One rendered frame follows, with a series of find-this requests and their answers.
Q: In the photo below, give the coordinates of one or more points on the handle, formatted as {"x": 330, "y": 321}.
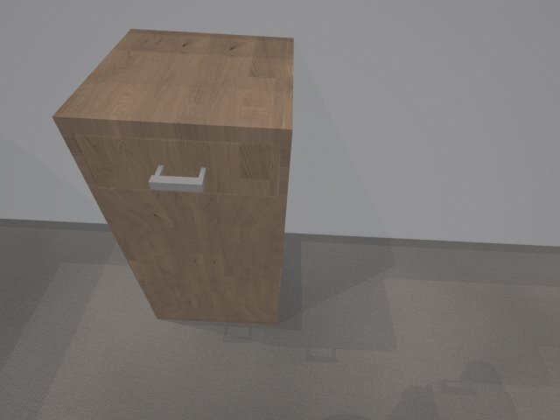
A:
{"x": 183, "y": 184}

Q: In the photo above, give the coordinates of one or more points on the cabinet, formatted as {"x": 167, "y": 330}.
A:
{"x": 199, "y": 256}

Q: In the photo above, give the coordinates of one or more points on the drawer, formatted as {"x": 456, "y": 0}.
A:
{"x": 129, "y": 162}

